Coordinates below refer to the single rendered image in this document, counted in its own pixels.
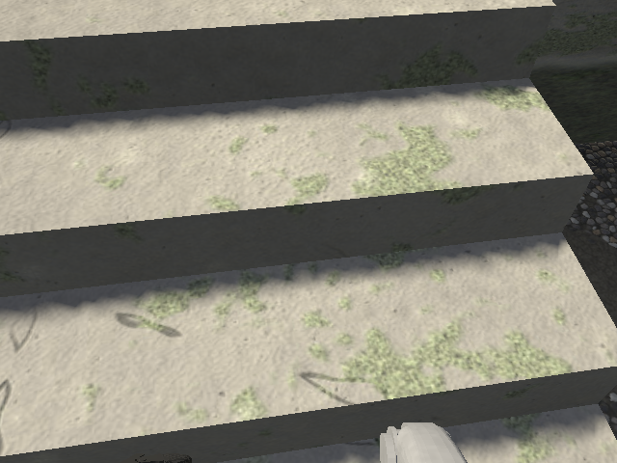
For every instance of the right robot thigh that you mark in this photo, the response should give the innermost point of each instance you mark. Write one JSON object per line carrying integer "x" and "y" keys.
{"x": 418, "y": 442}

